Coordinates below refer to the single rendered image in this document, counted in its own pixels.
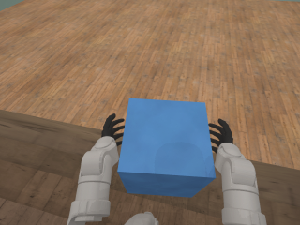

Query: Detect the robot left thigh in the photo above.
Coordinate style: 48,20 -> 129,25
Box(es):
124,213 -> 159,225

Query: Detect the left robot hand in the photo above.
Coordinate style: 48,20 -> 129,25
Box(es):
101,113 -> 125,146

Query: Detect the left robot forearm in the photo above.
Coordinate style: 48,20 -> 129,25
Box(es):
67,136 -> 119,225

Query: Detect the right robot hand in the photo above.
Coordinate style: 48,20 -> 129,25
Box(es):
208,118 -> 233,152

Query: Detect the right robot forearm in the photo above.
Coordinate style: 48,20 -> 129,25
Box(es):
214,142 -> 267,225

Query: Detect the carton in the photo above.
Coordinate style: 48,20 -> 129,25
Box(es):
117,98 -> 216,198

